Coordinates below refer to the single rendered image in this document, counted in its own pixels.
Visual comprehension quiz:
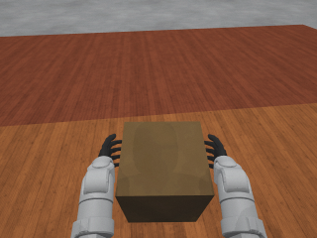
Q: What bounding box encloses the robot left hand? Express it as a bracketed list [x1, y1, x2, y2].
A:
[98, 134, 122, 168]

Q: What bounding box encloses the robot left forearm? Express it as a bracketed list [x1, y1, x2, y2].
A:
[70, 156, 115, 238]

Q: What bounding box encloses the carton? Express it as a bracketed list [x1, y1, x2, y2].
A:
[115, 121, 215, 223]

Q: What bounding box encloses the robot right forearm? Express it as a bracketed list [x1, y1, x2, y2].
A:
[213, 156, 267, 238]

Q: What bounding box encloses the robot right hand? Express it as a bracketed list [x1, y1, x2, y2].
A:
[204, 134, 228, 169]

